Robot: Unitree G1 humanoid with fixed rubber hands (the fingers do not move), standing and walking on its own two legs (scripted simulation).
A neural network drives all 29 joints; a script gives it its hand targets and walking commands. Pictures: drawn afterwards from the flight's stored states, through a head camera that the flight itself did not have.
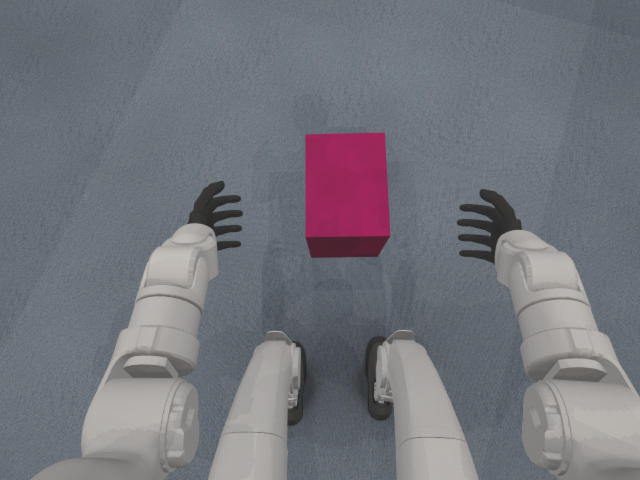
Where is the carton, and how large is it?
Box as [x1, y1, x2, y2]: [306, 133, 389, 257]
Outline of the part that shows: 384,133 306,134 306,239 311,257 377,256 388,238 389,221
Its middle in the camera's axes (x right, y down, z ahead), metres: +0.06 -0.10 +1.00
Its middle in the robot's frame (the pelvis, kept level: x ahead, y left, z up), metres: +0.59 -0.01 -0.56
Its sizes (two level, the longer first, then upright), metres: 0.249 0.186 0.245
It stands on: the floor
